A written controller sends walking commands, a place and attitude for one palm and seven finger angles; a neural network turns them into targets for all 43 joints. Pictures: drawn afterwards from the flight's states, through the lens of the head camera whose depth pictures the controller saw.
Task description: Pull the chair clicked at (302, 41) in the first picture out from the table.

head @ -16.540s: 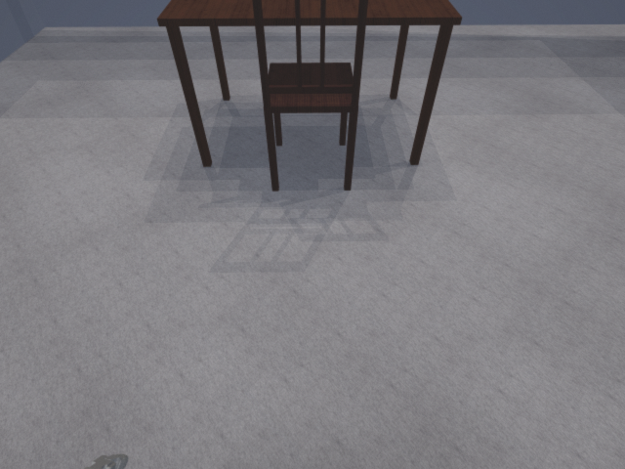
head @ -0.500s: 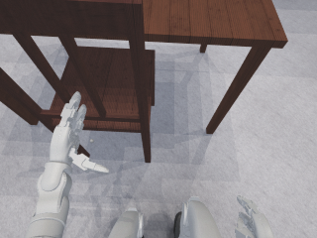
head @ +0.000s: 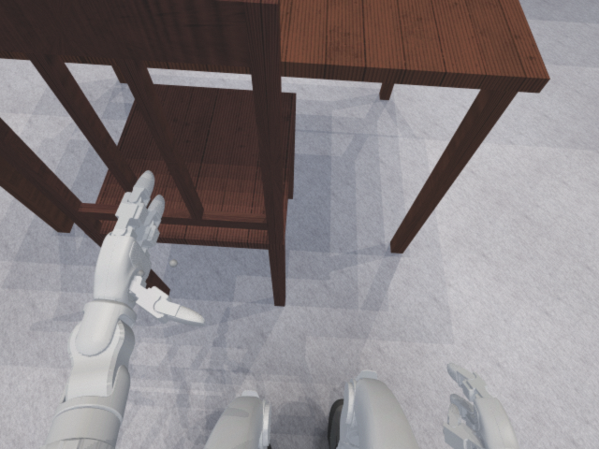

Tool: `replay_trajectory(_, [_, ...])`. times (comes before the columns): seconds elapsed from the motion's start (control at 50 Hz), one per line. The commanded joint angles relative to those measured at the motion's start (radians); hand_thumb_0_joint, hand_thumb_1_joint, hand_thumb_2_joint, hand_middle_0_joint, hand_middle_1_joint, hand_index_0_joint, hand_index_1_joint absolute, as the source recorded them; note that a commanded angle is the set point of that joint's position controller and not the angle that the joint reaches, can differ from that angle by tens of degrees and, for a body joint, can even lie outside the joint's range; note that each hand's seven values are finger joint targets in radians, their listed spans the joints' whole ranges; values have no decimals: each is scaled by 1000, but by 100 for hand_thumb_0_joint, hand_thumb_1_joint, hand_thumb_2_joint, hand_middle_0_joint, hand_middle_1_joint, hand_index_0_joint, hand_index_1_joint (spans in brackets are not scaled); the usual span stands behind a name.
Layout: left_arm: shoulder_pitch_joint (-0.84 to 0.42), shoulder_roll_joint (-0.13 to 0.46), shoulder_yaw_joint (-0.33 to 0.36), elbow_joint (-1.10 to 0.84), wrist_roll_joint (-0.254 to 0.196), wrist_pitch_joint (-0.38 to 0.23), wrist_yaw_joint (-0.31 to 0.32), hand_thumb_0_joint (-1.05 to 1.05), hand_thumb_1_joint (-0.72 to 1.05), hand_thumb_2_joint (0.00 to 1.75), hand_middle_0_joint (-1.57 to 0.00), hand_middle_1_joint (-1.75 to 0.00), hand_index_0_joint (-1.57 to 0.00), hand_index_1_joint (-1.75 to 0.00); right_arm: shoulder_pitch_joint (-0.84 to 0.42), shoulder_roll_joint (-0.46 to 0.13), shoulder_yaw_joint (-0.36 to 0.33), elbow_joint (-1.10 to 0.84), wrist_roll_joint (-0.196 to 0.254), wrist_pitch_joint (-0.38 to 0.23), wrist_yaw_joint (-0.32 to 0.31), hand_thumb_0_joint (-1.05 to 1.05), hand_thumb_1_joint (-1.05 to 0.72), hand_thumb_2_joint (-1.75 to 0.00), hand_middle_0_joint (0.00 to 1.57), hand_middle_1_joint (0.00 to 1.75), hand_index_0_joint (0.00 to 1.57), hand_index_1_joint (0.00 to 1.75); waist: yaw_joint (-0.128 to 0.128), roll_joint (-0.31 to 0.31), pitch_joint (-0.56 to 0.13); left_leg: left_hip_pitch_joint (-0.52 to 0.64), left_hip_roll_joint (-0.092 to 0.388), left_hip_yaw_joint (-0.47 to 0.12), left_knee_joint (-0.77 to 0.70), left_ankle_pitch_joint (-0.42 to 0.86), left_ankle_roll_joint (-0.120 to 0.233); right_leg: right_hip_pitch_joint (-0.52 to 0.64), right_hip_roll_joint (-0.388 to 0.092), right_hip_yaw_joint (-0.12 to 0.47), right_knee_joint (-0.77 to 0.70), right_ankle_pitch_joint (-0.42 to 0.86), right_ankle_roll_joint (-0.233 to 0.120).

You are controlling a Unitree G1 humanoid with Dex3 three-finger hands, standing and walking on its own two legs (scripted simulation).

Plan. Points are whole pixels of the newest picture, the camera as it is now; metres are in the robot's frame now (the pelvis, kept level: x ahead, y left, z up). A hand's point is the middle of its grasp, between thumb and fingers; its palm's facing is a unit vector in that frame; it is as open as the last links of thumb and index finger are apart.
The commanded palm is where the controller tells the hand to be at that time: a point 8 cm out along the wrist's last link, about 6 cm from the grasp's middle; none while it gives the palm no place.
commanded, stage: push the fingers through the gap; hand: left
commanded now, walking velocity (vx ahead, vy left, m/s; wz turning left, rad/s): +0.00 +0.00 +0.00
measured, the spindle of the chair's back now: (109, 152) +0.49 +0.28 +0.04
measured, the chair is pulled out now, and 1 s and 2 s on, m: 0.00 0.00 0.00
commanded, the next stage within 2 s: hook a spindle and tug to test in 1.52 s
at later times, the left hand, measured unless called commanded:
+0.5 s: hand (185, 222) +0.40 +0.17 +0.02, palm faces -0.05 -1.00 -0.05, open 16.9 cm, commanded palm +0.37 +0.22 +0.02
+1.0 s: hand (191, 195) +0.44 +0.17 +0.02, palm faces -0.04 -1.00 -0.04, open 16.9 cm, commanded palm +0.42 +0.21 +0.02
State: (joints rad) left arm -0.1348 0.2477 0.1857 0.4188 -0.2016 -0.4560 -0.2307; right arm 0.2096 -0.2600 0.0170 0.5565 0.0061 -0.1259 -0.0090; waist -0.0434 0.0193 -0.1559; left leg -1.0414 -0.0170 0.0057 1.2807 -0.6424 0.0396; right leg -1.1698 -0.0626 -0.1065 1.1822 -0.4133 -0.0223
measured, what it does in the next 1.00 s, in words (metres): stands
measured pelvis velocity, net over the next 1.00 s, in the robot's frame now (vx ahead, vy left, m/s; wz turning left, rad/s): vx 0.00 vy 0.00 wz -0.02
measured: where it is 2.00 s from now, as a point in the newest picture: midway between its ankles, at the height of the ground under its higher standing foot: outside the picture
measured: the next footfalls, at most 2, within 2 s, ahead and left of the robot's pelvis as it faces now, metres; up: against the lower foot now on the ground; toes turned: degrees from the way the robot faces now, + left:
none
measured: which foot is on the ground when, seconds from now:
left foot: down 0.00-1.00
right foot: down 0.00-1.00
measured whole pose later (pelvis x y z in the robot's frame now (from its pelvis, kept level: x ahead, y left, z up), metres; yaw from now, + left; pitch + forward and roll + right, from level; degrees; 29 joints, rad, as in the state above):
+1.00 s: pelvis +0.00 +0.00 +0.00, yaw -1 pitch +26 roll -2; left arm -0.56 0.32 0.29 0.82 -0.14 -0.49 -0.21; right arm 0.27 -0.27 0.02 0.61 -0.02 -0.06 0.01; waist -0.11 0.03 -0.14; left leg -1.10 -0.01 0.02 1.28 -0.63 0.04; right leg -1.23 -0.05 -0.10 1.17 -0.39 -0.02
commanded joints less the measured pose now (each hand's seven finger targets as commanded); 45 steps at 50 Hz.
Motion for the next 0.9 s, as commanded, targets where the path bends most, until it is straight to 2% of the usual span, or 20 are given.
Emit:
replay_trajectory(0.0, [-250, 134, 39, -217, -15, -75, 5, 0, -50, 30, -6, -8, -6, -8, 43, -145, -64, -104, 0, -44, -18, 0, -90, -90, 20, 30, 20, 30, -22, 43, -418, 104, 3, -57, -205, 400, -40, 407, 35, 77, -100, 182, -6])
replay_trajectory(0.06, [-291, 125, 20, -192, -6, -68, 9, 0, -50, 30, -6, -8, -6, -8, 52, -147, -63, -92, -1, -41, -16, 0, -90, -90, 20, 30, 20, 30, -36, 56, -419, 123, 8, -66, -200, 432, -46, 374, 36, 67, -91, 191, -6])
replay_trajectory(0.12, [-296, 137, 38, -137, -2, -52, 16, 0, -50, 30, -6, -8, -6, -8, 56, -151, -63, -90, 1, -32, -14, 0, -90, -90, 20, 30, 20, 30, -29, 23, -395, 87, 6, -63, -207, 401, -46, 386, 35, 70, -97, 175, -6])
replay_trajectory(0.16, [-351, 150, 46, -137, 7, -49, 25, 0, -50, 30, -6, -8, -6, -8, 61, -150, -61, -89, -1, -27, -13, 0, -90, -90, 20, 30, 20, 30, -28, 54, -422, 105, 5, -63, -210, 418, -49, 384, 35, 68, -92, 180, -8])
replay_trajectory(0.18, [-345, 152, 54, -123, 6, -47, 30, 0, -50, 30, -6, -8, -6, -8, 66, -150, -63, -90, 0, -24, -13, 0, -90, -90, 20, 30, 20, 30, -24, 40, -422, 105, 4, -64, -213, 427, -52, 395, 35, 68, -93, 190, -8])
replay_trajectory(0.24, [-399, 148, 46, -111, 10, -57, 39, 0, -50, 30, -6, -8, -6, -8, 72, -150, -62, -86, -1, -20, -13, 0, -90, -90, 20, 30, 20, 30, -43, 16, -434, 94, 6, -65, -204, 425, -47, 397, 36, 69, -91, 202, -6])
replay_trajectory(0.26, [-408, 144, 44, -96, 13, -58, 39, 0, -50, 30, -6, -8, -6, -8, 75, -148, -61, -82, -2, -18, -12, 0, -90, -90, 20, 30, 20, 30, -41, 21, -426, 86, 3, -57, -204, 403, -44, 401, 37, 75, -98, 191, -4])
replay_trajectory(0.32, [-476, 174, 63, -44, 20, -67, 40, 0, -50, 30, -6, -8, -6, -8, 80, -152, -58, -66, -3, -14, -15, 0, -90, -90, 20, 30, 20, 30, -49, 17, -406, 57, 2, -56, -205, 352, -40, 392, 37, 81, -106, 153, -4])
replay_trajectory(0.38, [-488, 179, 73, -30, 16, -77, 32, 0, -50, 30, -6, -8, -6, -8, 92, -151, -58, -64, -6, -14, -14, 0, -90, -90, 20, 30, 20, 30, -39, 44, -455, 86, 0, -55, -206, 393, -42, 417, 36, 83, -103, 188, -7])
replay_trajectory(0.4, [-474, 183, 82, -17, 14, -75, 30, 0, -50, 30, -6, -8, -6, -8, 96, -151, -58, -65, -7, -11, -12, 0, -90, -90, 20, 30, 20, 30, -36, 32, -464, 83, 1, -53, -207, 406, -42, 436, 38, 84, -103, 207, -7])
replay_trajectory(0.42, [-472, 206, 99, -16, 15, -76, 30, 0, -50, 30, -6, -8, -6, -8, 100, -154, -60, -64, -7, -8, -12, 0, -90, -90, 20, 30, 20, 30, -31, 36, -480, 90, 4, -57, -208, 436, -45, 443, 38, 83, -96, 231, -9])
replay_trajectory(0.46, [-486, 178, 78, 12, 12, -70, 24, 0, -50, 30, -6, -8, -6, -8, 106, -152, -58, -60, -6, -3, -6, 0, -90, -90, 20, 30, 20, 30, -43, 42, -462, 89, 5, -54, -207, 446, -45, 427, 40, 80, -98, 239, -7])
replay_trajectory(0.52, [-515, 202, 100, 72, 15, -64, 25, 0, -50, 30, -6, -8, -6, -8, 113, -158, -59, -53, -3, 8, -5, 0, -90, -90, 20, 30, 20, 30, -53, 1, -417, 31, 4, -45, -206, 375, -36, 424, 39, 89, -110, 202, -3])
replay_trajectory(0.56, [-554, 236, 127, 67, 21, -76, 27, 0, -50, 30, -6, -8, -6, -8, 120, -159, -59, -58, -6, 9, -6, 0, -90, -90, 20, 30, 20, 30, -46, 6, -440, 28, 1, -44, -209, 364, -33, 445, 41, 93, -110, 196, -5])
replay_trajectory(0.6, [-592, 217, 105, 60, 24, -86, 27, 0, -50, 30, -6, -8, -6, -8, 125, -155, -58, -53, -9, 10, -5, 0, -90, -90, 20, 30, 20, 30, -52, 49, -464, 55, 1, -44, -206, 391, -36, 437, 39, 94, -105, 216, -5])
replay_trajectory(0.66, [-639, 228, 113, 104, 25, -96, 27, 0, -50, 30, -6, -8, -6, -8, 135, -158, -59, -40, -12, 13, -5, 0, -90, -90, 20, 30, 20, 30, -68, 44, -446, 57, 3, -47, -200, 391, -36, 414, 43, 93, -108, 210, -3])
replay_trajectory(0.74, [-635, 248, 131, 125, 28, -100, 21, 0, -50, 30, -6, -8, -6, -8, 152, -164, -64, -36, -15, 21, -2, 0, -90, -90, 20, 30, 20, 30, -63, 46, -504, 90, 8, -55, -195, 464, -41, 430, 44, 87, -93, 265, -7])
replay_trajectory(0.78, [-649, 229, 112, 130, 28, -97, 14, 0, -50, 30, -6, -8, -6, -8, 153, -161, -62, -35, -14, 27, 2, 0, -90, -90, 20, 30, 20, 30, -65, 67, -491, 92, 9, -52, -197, 471, -44, 423, 42, 87, -95, 270, -6])
replay_trajectory(0.84, [-677, 230, 118, 169, 30, -92, 18, 0, -50, 30, -6, -8, -6, -8, 158, -165, -62, -30, -15, 35, 3, 0, -90, -90, 20, 30, 20, 30, -77, 56, -469, 83, 10, -54, -195, 459, -41, 396, 45, 83, -97, 253, -5])
replay_trajectory(0.88, [-722, 262, 137, 189, 37, -95, 22, 0, -50, 30, -6, -8, -6, -8, 164, -168, -60, -22, -15, 42, 1, 0, -90, -90, 20, 30, 20, 30, -80, 48, -453, 66, 9, -55, -194, 430, -40, 391, 45, 87, -100, 233, -4])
